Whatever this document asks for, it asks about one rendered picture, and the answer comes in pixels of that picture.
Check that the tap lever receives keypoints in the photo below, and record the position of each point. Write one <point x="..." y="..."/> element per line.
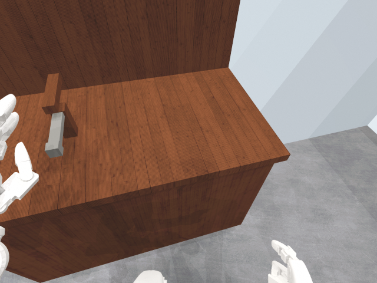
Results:
<point x="54" y="146"/>

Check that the robot left thigh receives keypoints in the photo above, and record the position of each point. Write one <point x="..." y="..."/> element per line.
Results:
<point x="150" y="277"/>

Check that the counter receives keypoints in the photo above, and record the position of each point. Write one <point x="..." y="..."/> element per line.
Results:
<point x="161" y="142"/>

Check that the robot right hand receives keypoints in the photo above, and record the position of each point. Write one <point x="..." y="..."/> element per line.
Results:
<point x="296" y="271"/>

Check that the robot left hand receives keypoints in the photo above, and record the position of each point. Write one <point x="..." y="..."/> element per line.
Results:
<point x="18" y="184"/>

